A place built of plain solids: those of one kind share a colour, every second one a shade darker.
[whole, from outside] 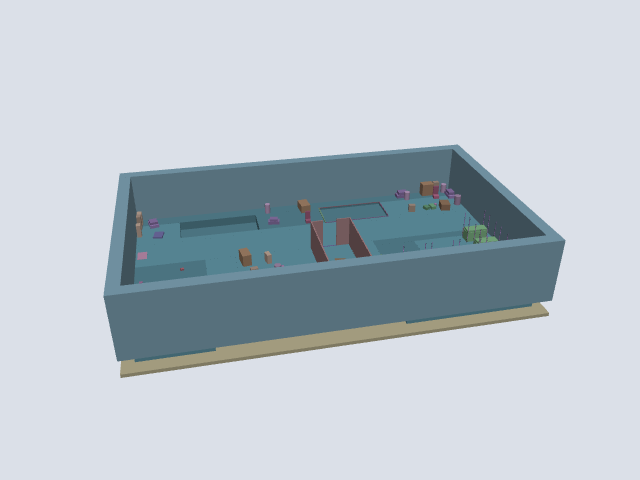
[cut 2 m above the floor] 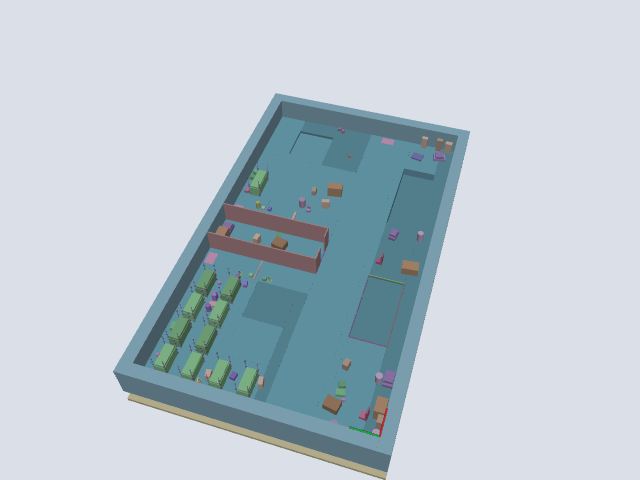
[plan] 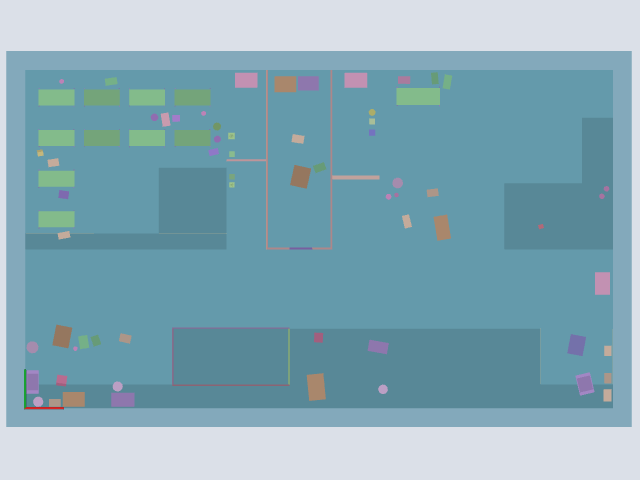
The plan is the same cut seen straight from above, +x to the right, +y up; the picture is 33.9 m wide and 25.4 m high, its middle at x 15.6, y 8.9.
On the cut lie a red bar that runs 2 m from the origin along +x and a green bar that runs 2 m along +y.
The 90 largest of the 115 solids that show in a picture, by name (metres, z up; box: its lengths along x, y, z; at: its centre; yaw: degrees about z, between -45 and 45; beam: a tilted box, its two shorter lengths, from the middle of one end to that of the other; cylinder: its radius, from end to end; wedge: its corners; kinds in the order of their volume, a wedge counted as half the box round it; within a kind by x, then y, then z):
{
 "floor_1": {"box": [3.6, 3.47, 2.1], "at": [1.8, 10.98, -1.05]},
 "floor_2": {"box": [7.85, 2.95, 2.1], "at": [3.92, 2.73, -1.05]},
 "floor_3": {"box": [10.65, 0.85, 2.1], "at": [5.33, 8.82, -1.05]},
 "floor_4": {"box": [3.47, 3.47, 2.1], "at": [5.33, 10.98, -1.05]},
 "floor_5": {"box": [10.65, 5.18, 2.1], "at": [5.33, 15.31, -1.05]},
 "floor_6": {"box": [3.58, 3.47, 2.1], "at": [8.86, 10.98, -1.05]},
 "floor_7": {"box": [6.07, 2.95, 1.95], "at": [10.88, 2.73, -1.13]},
 "floor_8": {"box": [2.1, 9.5, 1.0], "at": [11.7, 13.15, -0.5]},
 "floor_9": {"box": [3.5, 9.5, 1.0], "at": [14.5, 13.15, -0.5]},
 "floor_10": {"box": [31.1, 1.25, 2.1], "at": [15.55, 0.62, -1.05]},
 "floor_11": {"box": [31.1, 0.6, 2.1], "at": [15.55, 4.5, -1.05]},
 "floor_12": {"box": [31.1, 3.6, 1.0], "at": [15.55, 6.6, -0.5]},
 "floor_13": {"box": [6.23, 2.95, 2.1], "at": [17.04, 2.73, -1.05]},
 "floor_14": {"box": [2.5, 9.5, 1.0], "at": [17.5, 13.15, -0.5]},
 "floor_15": {"box": [4.1, 4.45, 1.0], "at": [20.8, 10.62, -0.5]},
 "floor_16": {"box": [4.1, 2.1, 1.0], "at": [20.8, 13.9, -0.5]},
 "floor_17": {"box": [4.1, 2.95, 1.0], "at": [20.8, 16.43, -0.5]},
 "floor_18": {"box": [7.11, 2.95, 1.32], "at": [23.7, 2.73, -1.44]},
 "floor_19": {"box": [2.5, 9.5, 1.0], "at": [24.1, 13.15, -0.5]},
 "floor_20": {"box": [0.65, 3.47, 2.1], "at": [25.68, 13.63, -1.05]},
 "floor_21": {"box": [3.47, 3.47, 1.85], "at": [27.73, 13.63, -1.17]},
 "floor_22": {"box": [5.75, 3.5, 2.1], "at": [28.23, 10.15, -1.05]},
 "floor_23": {"box": [5.75, 2.53, 2.1], "at": [28.23, 16.64, -1.05]},
 "floor_24": {"box": [3.84, 2.95, 2.1], "at": [29.18, 2.73, -1.05]},
 "floor_25": {"box": [1.63, 3.47, 2.1], "at": [30.29, 13.63, -1.05]},
 "wall_1": {"box": [1.0, 17.9, 5.5], "at": [-0.5, 8.95, 1.75]},
 "wall_2": {"box": [33.1, 1.0, 5.5], "at": [15.55, -0.5, 1.75]},
 "wall_3": {"box": [33.1, 1.0, 5.5], "at": [15.55, 18.4, 1.75]},
 "wall_4": {"box": [1.0, 17.9, 5.5], "at": [31.6, 8.95, 1.75]},
 "floor_base_1": {"box": [33.1, 19.9, 0.3], "at": [15.55, 8.95, -2.35]},
 "piece_1": {"box": [1.9, 0.85, 0.93], "at": [1.66, 9.99, 0.47]},
 "piece_2": {"box": [1.82, 0.77, 0.17], "at": [1.66, 9.99, 1.01]},
 "piece_3": {"box": [1.9, 0.85, 0.93], "at": [1.66, 12.14, 0.47]},
 "piece_4": {"box": [1.82, 0.77, 0.17], "at": [1.66, 12.14, 1.01]},
 "piece_5": {"box": [1.9, 0.85, 0.93], "at": [1.66, 14.29, 0.47]},
 "piece_6": {"box": [1.82, 0.77, 0.12], "at": [1.66, 14.29, 0.99]},
 "piece_7": {"box": [1.9, 0.85, 0.93], "at": [1.66, 16.45, 0.47]},
 "piece_8": {"box": [1.82, 0.77, 0.2], "at": [1.66, 16.45, 1.03]},
 "piece_9": {"box": [1.9, 0.85, 0.93], "at": [4.05, 14.29, 0.47]},
 "piece_10": {"box": [1.82, 0.77, 0.15], "at": [4.05, 14.29, 1.0]},
 "piece_11": {"box": [1.9, 0.85, 0.93], "at": [4.05, 16.45, 0.47]},
 "piece_12": {"box": [1.82, 0.77, 0.24], "at": [4.05, 16.45, 1.05]},
 "piece_13": {"box": [1.9, 0.85, 0.93], "at": [6.46, 14.29, 0.47]},
 "piece_14": {"box": [1.82, 0.77, 0.17], "at": [6.46, 14.29, 1.01]},
 "piece_15": {"box": [1.9, 0.85, 0.93], "at": [6.46, 16.45, 0.47]},
 "piece_16": {"box": [1.82, 0.77, 0.21], "at": [6.46, 16.45, 1.03]},
 "piece_17": {"box": [1.9, 0.85, 0.93], "at": [8.86, 14.29, 0.47]},
 "piece_18": {"box": [1.82, 0.77, 0.17], "at": [8.86, 14.29, 1.01]},
 "piece_19": {"box": [1.9, 0.85, 0.93], "at": [8.86, 16.45, 0.47]},
 "piece_20": {"box": [1.82, 0.77, 0.22], "at": [8.86, 16.45, 1.04]},
 "piece_21": {"box": [2.3, 0.9, 0.92], "at": [20.8, 16.5, 0.46]},
 "piece_22": {"box": [2.22, 0.82, 0.18], "at": [20.8, 16.5, 1.01]},
 "part_1": {"box": [0.1, 9.4, 2.65], "at": [12.8, 13.2, 1.27]},
 "part_2": {"box": [1.24, 0.1, 2.65], "at": [13.37, 8.45, 1.27]},
 "part_3": {"box": [1.06, 0.1, 2.65], "at": [15.72, 8.45, 1.27]},
 "part_4": {"box": [0.1, 9.4, 2.65], "at": [16.2, 13.2, 1.27]},
 "pallet_load_1": {"box": [0.87, 1.12, 0.63], "at": [1.97, 3.8, 0.32], "yaw": -10.9},
 "pallet_load_2": {"box": [1.17, 0.79, 1.22], "at": [2.56, 0.47, 0.61]},
 "pallet_load_3": {"box": [1.15, 0.85, 1.22], "at": [13.77, 17.14, 0.61]},
 "pallet_load_4": {"box": [0.91, 1.1, 0.67], "at": [14.57, 12.25, 0.34], "yaw": -12.5},
 "pallet_load_5": {"box": [0.89, 1.39, 0.73], "at": [15.4, 1.12, 0.36], "yaw": 5.7},
 "pallet_load_6": {"box": [0.74, 1.29, 1.01], "at": [22.07, 9.55, 0.51], "yaw": 9.3},
 "crate_stack_1": {"box": [0.58, 0.4, 0.64], "at": [1.49, 12.99, 0.32], "yaw": 8.5},
 "crate_stack_2": {"box": [0.62, 0.42, 1.19], "at": [1.57, 0.28, 0.59]},
 "crate_stack_3": {"box": [0.64, 0.35, 0.67], "at": [2.05, 9.15, 0.34], "yaw": 10.8},
 "crate_stack_4": {"box": [0.61, 0.44, 0.68], "at": [5.29, 3.69, 0.34], "yaw": -12.3},
 "crate_stack_5": {"box": [0.64, 0.43, 0.85], "at": [14.44, 14.25, 0.42], "yaw": -8.6},
 "crate_stack_6": {"box": [0.39, 0.69, 0.83], "at": [20.2, 9.88, 0.41], "yaw": 13.7},
 "crate_stack_7": {"box": [0.6, 0.4, 0.53], "at": [21.56, 11.4, 0.27], "yaw": 6.7},
 "crate_stack_8": {"box": [0.43, 0.65, 1.12], "at": [30.82, 0.68, 0.56]},
 "crate_stack_9": {"box": [0.39, 0.56, 1.3], "at": [30.84, 1.58, 0.65]},
 "crate_stack_10": {"box": [0.39, 0.54, 1.17], "at": [30.84, 3.03, 0.58]},
 "sack_pile_1": {"box": [0.65, 1.25, 0.3], "at": [0.4, 1.38, 0.15]},
 "sack_pile_2": {"box": [0.59, 0.88, 0.29], "at": [0.4, 1.38, 0.45]},
 "sack_pile_3": {"box": [1.24, 0.75, 0.3], "at": [5.17, 0.45, 0.15]},
 "sack_pile_4": {"box": [0.87, 0.68, 0.29], "at": [5.17, 0.45, 0.45]},
 "sack_pile_5": {"box": [1.1, 0.76, 0.38], "at": [14.99, 17.19, 0.19]},
 "sack_pile_6": {"box": [0.77, 0.68, 0.25], "at": [14.99, 17.19, 0.51]},
 "sack_pile_7": {"box": [1.04, 0.6, 0.29], "at": [18.68, 3.24, 0.14], "yaw": -10.0},
 "sack_pile_8": {"box": [0.79, 1.09, 0.28], "at": [29.62, 1.28, 0.14], "yaw": 13.4},
 "sack_pile_9": {"box": [0.71, 0.76, 0.23], "at": [29.62, 1.28, 0.4], "yaw": 13.4},
 "barrel_1": {"cylinder": 0.32, "from": [0.39, 3.22, 0.0], "to": [0.39, 3.22, 0.9]},
 "barrel_2": {"cylinder": 0.27, "from": [0.69, 0.34, 0.0], "to": [0.69, 0.34, 0.86]},
 "barrel_3": {"cylinder": 0.27, "from": [4.89, 1.15, 0.0], "to": [4.89, 1.15, 0.8]},
 "barrel_4": {"cylinder": 0.25, "from": [18.93, 1.0, 0.0], "to": [18.93, 1.0, 0.9]},
 "barrel_5": {"cylinder": 0.28, "from": [19.71, 11.92, 0.0], "to": [19.71, 11.92, 0.87]},
 "crate_1": {"box": [0.49, 0.69, 0.3], "at": [3.09, 3.5, 0.15], "yaw": 9.6},
 "crate_2": {"box": [0.4, 0.75, 0.4], "at": [22.34, 17.27, 0.2], "yaw": -9.7},
 "pallet_1": {"box": [0.83, 1.04, 0.18], "at": [29.18, 3.34, 0.04], "yaw": -10.7},
 "bin_1": {"box": [0.41, 0.35, 0.72], "at": [7.99, 15.34, 0.36], "yaw": 0.3}
}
